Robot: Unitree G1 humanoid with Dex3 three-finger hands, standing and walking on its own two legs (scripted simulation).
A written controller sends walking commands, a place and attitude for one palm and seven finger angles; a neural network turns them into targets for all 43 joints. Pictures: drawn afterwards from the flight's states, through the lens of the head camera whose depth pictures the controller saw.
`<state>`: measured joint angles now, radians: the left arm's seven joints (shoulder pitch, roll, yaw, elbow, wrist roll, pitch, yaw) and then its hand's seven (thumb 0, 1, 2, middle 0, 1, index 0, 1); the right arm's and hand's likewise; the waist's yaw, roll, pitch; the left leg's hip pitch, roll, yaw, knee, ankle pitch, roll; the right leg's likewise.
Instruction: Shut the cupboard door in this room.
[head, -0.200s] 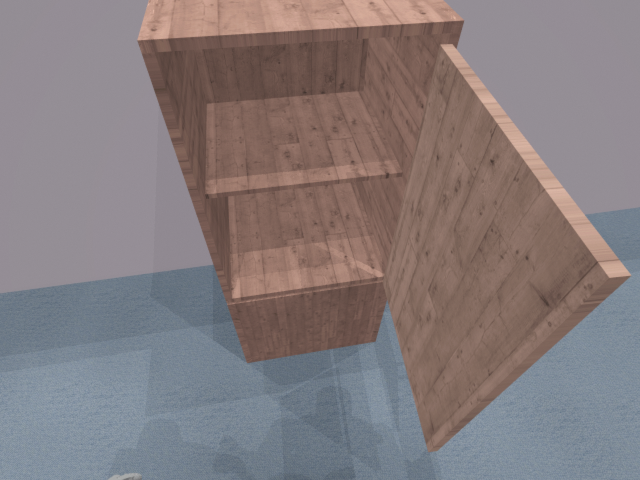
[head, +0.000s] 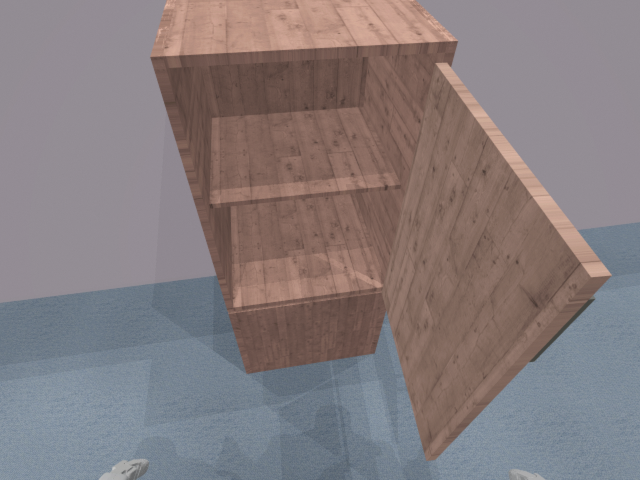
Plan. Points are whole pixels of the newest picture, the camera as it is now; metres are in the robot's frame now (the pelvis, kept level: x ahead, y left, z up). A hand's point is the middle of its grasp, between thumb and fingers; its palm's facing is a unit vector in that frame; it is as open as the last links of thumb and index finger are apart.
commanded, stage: stand and wait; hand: left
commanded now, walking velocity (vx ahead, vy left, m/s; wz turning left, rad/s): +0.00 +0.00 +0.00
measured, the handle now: (532, 328) +0.29 -0.23 +0.06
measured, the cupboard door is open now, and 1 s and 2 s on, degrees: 87 87 87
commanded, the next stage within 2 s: turn or walk to find it in 0.70 s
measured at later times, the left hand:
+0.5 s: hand out of the picture +0.04 +0.23 -0.15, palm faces -0.02 -0.95 -0.32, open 7.4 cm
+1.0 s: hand out of the picture +0.02 +0.20 -0.17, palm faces +0.04 -0.96 -0.27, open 7.4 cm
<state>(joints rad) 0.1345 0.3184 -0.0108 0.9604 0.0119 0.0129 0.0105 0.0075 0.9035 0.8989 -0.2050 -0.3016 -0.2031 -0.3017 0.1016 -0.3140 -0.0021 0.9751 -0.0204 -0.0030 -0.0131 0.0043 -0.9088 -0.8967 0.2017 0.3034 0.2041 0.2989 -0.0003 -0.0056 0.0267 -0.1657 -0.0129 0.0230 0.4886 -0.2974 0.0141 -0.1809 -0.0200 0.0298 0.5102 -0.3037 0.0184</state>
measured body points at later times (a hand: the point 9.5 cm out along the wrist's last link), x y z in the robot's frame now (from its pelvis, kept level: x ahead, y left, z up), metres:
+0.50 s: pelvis -0.02 -0.01 +0.01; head -0.01 -0.01 +0.46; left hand +0.04 +0.28 -0.13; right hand +0.05 -0.29 -0.13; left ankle -0.02 +0.11 -0.74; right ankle -0.02 -0.13 -0.74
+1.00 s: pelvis -0.03 -0.01 +0.00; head -0.01 -0.01 +0.45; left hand +0.02 +0.25 -0.15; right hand +0.03 -0.26 -0.15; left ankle -0.02 +0.11 -0.74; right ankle -0.02 -0.13 -0.74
